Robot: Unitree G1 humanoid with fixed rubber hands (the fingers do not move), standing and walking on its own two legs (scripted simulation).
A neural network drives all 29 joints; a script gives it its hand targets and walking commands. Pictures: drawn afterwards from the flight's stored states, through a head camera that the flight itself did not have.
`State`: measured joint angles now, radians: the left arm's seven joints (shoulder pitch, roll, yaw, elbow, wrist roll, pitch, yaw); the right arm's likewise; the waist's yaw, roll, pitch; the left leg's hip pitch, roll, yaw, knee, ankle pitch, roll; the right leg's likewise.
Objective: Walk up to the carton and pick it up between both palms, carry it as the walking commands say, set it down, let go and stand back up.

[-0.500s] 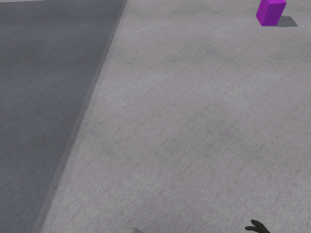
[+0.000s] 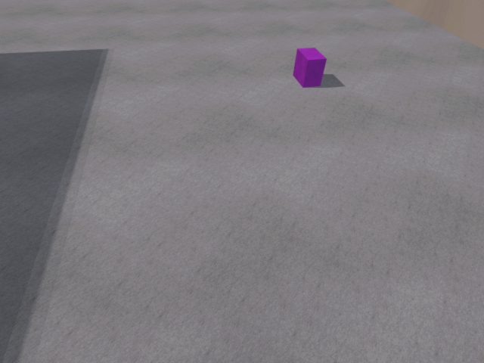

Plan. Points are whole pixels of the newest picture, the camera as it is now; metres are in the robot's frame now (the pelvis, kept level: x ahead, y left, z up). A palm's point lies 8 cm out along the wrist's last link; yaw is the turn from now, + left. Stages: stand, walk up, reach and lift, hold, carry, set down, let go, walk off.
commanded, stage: walk up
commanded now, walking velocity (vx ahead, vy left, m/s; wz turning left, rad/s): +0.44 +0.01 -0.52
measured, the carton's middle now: (308, 67) +2.71 -0.61 -0.66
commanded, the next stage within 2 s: none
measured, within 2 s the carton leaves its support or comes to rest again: neither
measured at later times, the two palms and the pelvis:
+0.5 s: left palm (202, 305) +0.29 +0.09 -0.12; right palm (444, 349) +0.22 -0.39 -0.15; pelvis +0.19 -0.13 -0.01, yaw -12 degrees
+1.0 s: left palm (237, 211) +0.56 +0.03 -0.15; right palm (424, 249) +0.45 -0.45 -0.14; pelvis +0.46 -0.20 -0.02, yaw -21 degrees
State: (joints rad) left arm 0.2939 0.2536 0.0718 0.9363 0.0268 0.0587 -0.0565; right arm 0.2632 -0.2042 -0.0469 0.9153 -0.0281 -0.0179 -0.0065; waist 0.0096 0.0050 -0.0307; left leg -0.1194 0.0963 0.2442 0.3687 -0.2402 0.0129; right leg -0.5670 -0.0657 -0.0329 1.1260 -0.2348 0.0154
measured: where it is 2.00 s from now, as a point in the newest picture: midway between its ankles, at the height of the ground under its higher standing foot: (333, 244)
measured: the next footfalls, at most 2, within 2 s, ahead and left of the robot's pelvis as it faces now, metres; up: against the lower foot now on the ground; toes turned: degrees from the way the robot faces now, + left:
right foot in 0.28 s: +0.20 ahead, -0.20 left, +0.00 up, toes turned -14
left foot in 0.78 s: +0.52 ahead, -0.09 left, +0.00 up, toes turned -8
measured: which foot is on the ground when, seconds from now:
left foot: down 0.00-0.28, up 0.30-0.76, down 0.78-1.00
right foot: up 0.00-0.26, down 0.28-0.78, up 0.80-1.00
